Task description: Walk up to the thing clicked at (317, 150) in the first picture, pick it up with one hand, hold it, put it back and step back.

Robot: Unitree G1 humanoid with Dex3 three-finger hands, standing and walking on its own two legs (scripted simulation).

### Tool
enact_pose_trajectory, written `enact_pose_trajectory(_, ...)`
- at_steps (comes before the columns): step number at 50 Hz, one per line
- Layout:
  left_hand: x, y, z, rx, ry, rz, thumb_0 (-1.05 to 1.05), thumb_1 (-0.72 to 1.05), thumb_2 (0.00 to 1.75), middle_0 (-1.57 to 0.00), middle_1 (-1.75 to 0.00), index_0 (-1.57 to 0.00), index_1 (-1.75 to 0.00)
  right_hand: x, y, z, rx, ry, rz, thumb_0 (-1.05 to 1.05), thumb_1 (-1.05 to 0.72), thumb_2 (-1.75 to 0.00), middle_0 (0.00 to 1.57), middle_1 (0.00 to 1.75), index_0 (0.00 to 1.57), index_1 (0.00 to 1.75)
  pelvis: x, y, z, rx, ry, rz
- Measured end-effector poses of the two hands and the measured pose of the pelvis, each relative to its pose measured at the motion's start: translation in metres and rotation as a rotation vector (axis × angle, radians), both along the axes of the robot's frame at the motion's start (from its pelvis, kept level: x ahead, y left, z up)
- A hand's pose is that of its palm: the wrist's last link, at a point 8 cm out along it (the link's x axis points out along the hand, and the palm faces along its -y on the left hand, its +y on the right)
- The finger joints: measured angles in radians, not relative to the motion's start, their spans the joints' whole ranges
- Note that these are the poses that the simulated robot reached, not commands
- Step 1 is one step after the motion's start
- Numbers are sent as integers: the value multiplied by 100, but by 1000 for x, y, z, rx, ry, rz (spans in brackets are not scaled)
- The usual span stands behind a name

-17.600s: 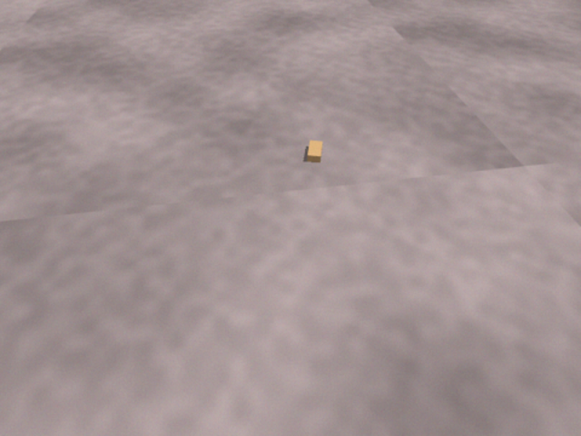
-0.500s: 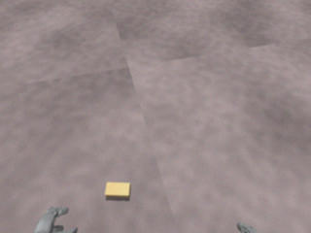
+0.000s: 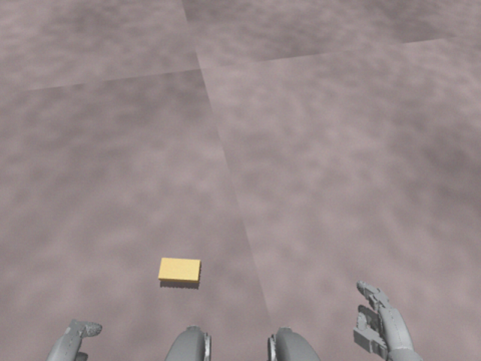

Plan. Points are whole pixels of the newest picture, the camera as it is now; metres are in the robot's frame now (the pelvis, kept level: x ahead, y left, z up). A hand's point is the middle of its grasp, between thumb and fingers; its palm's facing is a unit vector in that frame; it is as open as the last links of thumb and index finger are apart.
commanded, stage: rise first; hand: left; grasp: from above
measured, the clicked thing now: (180, 270) +0.43 +0.20 -0.66
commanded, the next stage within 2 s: none
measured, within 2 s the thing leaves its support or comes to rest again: neither
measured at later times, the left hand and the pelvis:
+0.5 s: hand (129, 315) +0.25 +0.27 -0.34, palm faces -0.49 -0.40 -0.78, open 14.2 cm; pelvis -0.07 -0.01 -0.20, yaw -2 degrees
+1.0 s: hand (145, 290) +0.33 +0.27 -0.46, palm faces -0.51 -0.08 -0.86, open 14.2 cm; pelvis -0.09 +0.00 -0.30, yaw -5 degrees
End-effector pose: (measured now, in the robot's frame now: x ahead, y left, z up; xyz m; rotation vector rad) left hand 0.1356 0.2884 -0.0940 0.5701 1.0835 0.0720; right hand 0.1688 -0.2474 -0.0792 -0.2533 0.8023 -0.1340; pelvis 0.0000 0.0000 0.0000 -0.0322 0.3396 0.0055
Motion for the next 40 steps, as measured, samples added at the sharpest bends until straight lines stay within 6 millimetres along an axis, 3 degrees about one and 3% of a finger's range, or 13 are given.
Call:
enact_pose_trajectory(7,16,7,-46,82,-3,-141,0,-56,98,-9,-106,-9,-106,7,1,-39,-4,-35,64,1,-91,-90,21,30,20,30,-13,-1,-42,-1,90,1)
enact_pose_trajectory(16,72,4,-126,230,-128,-400,0,-57,100,-9,-106,-9,-107,-16,-17,-143,-14,44,69,0,-91,-91,21,30,20,30,-41,-5,-127,1,208,-9)
enact_pose_trajectory(23,109,-1,-181,337,-170,-557,0,-57,101,-10,-106,-9,-106,-66,-27,-225,2,189,34,1,-92,-91,21,30,20,30,-66,-9,-186,-1,256,-21)
enact_pose_trajectory(28,134,-5,-215,395,-203,-662,0,-57,102,-11,-104,-10,-105,-112,-31,-269,2,306,3,1,-93,-91,21,30,20,30,-81,-11,-221,-7,265,-29)
enact_pose_trajectory(33,155,-8,-243,438,-233,-748,0,-54,103,-10,-103,-9,-104,-154,-34,-295,-14,405,-39,1,-90,-90,21,30,20,30,-91,-9,-249,-20,263,-38)
enact_pose_trajectory(40,176,-11,-274,485,-249,-848,0,-53,104,-7,-102,-7,-103,-197,-36,-312,-39,518,-96,0,-88,-90,21,30,20,30,-95,-4,-275,-40,262,-45)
